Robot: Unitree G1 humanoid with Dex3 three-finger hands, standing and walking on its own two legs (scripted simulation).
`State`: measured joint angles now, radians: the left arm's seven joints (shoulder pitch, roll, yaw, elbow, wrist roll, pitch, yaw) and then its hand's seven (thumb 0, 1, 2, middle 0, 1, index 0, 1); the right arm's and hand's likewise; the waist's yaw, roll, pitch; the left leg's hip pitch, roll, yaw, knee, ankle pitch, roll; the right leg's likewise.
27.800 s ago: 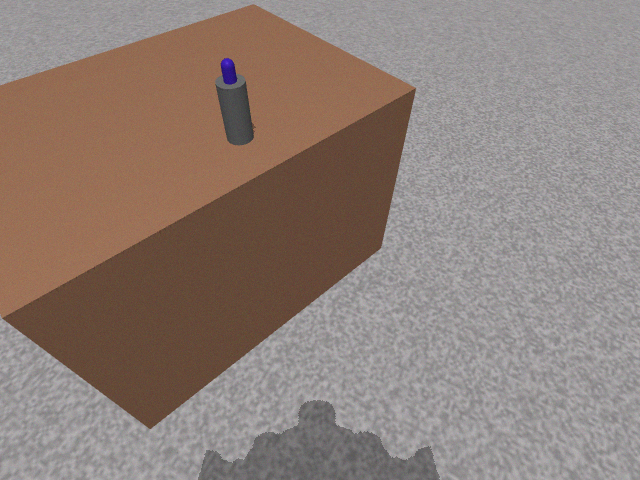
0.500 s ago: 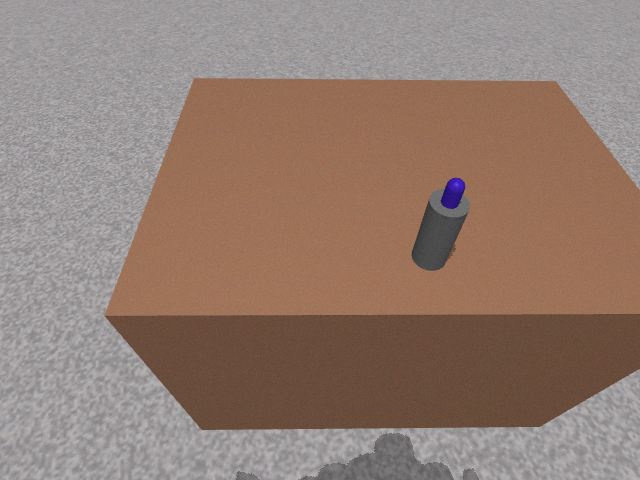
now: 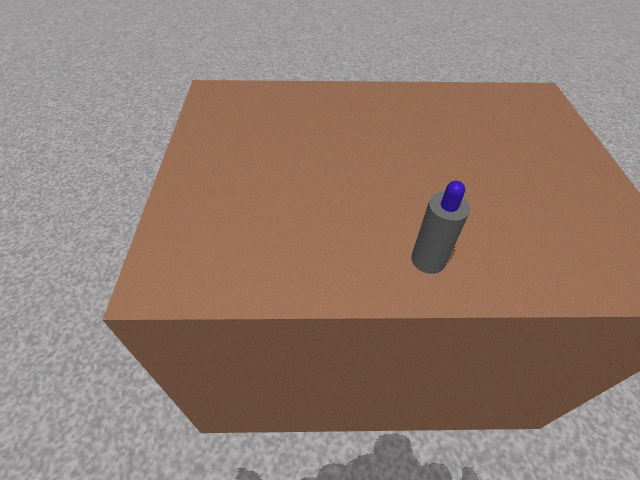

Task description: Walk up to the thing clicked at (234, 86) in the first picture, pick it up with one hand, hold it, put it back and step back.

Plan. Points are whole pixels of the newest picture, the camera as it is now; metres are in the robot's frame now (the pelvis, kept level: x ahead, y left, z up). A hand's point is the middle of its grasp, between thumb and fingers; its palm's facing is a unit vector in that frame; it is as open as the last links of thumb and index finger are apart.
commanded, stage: stand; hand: right
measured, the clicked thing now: (441, 225) +0.47 -0.18 +0.01
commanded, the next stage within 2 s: step back in 1.22 s
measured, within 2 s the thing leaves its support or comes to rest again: neither
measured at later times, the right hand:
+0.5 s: hand out of the picture +0.07 -0.25 -0.16, palm faces -0.02 +0.94 -0.34, open 7.4 cm
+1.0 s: hand out of the picture +0.07 -0.25 -0.16, palm faces -0.02 +0.94 -0.34, open 7.4 cm
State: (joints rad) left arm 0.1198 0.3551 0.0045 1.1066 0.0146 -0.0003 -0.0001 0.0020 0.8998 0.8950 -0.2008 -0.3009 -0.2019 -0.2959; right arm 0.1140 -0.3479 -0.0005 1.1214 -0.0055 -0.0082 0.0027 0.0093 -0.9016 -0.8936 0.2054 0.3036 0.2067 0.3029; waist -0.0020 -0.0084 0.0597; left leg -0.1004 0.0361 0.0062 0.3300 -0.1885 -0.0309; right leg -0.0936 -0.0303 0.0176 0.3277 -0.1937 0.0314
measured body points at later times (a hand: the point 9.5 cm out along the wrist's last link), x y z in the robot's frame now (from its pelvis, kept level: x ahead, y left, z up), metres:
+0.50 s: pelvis +0.00 +0.00 +0.00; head +0.01 +0.00 +0.45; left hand +0.07 +0.30 -0.13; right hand +0.07 -0.30 -0.13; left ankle +0.00 +0.14 -0.75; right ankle -0.01 -0.14 -0.75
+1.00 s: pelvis +0.00 +0.00 +0.00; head +0.01 +0.00 +0.45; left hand +0.07 +0.30 -0.13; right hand +0.07 -0.30 -0.13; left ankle +0.00 +0.14 -0.75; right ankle -0.01 -0.14 -0.75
